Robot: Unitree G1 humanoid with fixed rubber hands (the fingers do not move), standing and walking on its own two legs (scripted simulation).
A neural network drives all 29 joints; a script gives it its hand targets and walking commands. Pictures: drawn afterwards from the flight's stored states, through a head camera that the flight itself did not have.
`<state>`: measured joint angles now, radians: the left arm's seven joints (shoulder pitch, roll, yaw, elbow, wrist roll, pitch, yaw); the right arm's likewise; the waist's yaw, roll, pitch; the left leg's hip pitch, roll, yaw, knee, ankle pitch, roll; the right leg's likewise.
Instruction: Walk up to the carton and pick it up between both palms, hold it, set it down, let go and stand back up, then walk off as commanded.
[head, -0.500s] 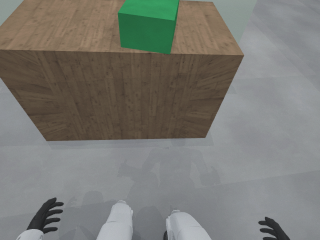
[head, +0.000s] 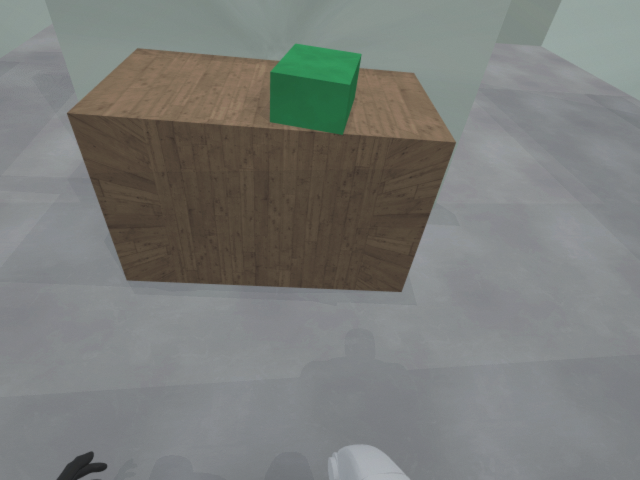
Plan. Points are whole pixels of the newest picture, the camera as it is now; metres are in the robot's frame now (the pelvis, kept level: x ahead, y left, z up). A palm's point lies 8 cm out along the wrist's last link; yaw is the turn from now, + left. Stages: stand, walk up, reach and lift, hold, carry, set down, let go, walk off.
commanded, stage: walk off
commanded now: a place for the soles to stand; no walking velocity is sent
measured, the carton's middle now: (317, 86) +1.22 +0.00 +0.03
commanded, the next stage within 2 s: none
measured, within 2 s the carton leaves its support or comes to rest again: neither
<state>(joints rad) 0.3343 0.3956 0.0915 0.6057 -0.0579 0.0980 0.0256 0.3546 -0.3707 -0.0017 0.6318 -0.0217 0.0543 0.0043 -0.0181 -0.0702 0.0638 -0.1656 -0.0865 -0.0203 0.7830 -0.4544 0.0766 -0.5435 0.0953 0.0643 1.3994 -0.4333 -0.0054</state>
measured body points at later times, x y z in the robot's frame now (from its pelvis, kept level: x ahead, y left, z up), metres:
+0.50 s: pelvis -0.10 -0.03 +0.02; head -0.12 -0.01 +0.47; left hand +0.01 +0.28 -0.07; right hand -0.02 -0.33 -0.06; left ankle -0.07 +0.08 -0.64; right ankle -0.01 -0.16 -0.70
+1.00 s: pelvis -0.02 -0.03 +0.00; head -0.01 +0.00 +0.45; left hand +0.08 +0.29 -0.10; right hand +0.00 -0.33 -0.08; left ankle -0.14 +0.10 -0.71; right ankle +0.06 -0.15 -0.70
